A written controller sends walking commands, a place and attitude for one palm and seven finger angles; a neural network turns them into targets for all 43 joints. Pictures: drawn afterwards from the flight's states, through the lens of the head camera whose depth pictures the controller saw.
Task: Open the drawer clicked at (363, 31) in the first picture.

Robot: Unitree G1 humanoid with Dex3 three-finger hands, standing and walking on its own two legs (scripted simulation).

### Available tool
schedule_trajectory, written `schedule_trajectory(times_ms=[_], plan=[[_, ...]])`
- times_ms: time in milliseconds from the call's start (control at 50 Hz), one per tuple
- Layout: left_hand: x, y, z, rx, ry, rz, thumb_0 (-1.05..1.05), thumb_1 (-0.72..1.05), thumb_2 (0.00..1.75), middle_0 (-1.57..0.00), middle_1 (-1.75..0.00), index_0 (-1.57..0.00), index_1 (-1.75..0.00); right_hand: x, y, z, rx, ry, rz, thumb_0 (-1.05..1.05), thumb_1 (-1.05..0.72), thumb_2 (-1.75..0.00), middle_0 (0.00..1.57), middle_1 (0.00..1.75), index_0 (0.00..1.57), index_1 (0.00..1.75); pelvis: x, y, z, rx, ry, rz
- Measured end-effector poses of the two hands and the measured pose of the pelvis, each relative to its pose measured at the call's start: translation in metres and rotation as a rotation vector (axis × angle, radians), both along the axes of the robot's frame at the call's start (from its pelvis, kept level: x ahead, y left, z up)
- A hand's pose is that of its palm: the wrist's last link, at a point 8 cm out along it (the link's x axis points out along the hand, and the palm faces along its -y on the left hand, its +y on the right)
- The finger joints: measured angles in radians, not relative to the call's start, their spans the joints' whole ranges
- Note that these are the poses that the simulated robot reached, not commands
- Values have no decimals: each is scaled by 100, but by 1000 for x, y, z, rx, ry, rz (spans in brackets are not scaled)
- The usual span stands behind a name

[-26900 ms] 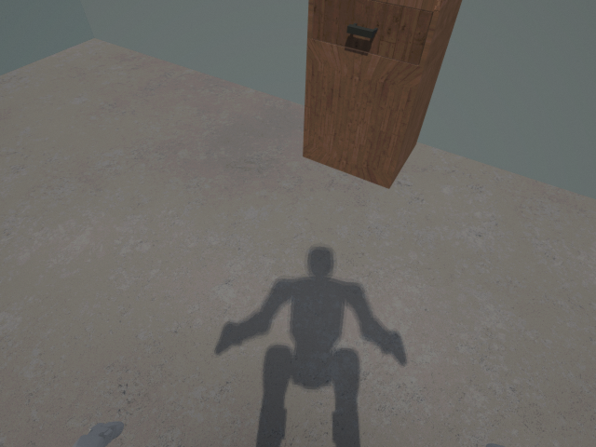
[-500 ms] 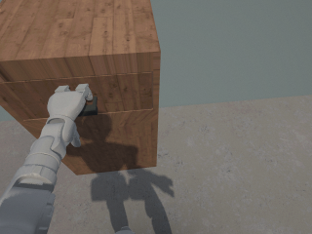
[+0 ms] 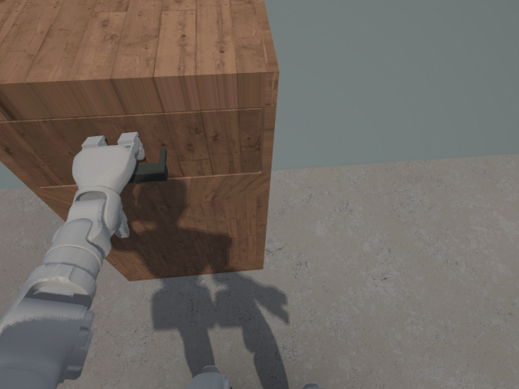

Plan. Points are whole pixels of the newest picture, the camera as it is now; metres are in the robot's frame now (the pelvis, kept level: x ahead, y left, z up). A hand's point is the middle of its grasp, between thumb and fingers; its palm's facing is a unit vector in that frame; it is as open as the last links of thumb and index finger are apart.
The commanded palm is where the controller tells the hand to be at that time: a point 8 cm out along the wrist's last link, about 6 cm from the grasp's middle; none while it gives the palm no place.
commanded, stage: lower the fingers behind the handle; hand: left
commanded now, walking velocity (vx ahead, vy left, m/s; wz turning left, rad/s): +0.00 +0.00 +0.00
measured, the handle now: (138, 164) +0.50 +0.23 +0.00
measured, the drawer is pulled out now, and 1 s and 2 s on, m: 0.00 0.00 0.03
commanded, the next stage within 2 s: close the thumb around the handle in 0.76 s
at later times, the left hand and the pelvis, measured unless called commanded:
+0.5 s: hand (120, 186) +0.44 +0.25 +0.01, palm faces -0.05 +0.01 -1.00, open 13.8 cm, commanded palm +0.43 +0.22 +0.03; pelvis -0.03 +0.00 -0.02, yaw +0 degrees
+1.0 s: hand (123, 196) +0.44 +0.25 -0.02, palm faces -0.05 -0.03 -1.00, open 13.4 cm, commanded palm +0.43 +0.22 +0.03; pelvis -0.03 +0.01 -0.02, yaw -1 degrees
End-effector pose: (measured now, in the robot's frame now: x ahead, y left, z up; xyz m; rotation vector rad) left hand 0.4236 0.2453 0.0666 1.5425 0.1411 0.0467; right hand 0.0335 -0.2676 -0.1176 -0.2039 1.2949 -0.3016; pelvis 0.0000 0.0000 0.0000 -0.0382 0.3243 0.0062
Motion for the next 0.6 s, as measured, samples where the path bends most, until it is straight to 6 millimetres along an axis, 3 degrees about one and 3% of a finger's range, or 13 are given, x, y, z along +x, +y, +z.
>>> schedule_trajectory(times_ms=[600], plan=[[1,-2,-7,43,-15,22,0,-49,30,-26,-135,-31,-120,-43,7,-17,-9,29,3,0,-91,-90,20,30,21,30,-31,5,-22,-12,37,3]])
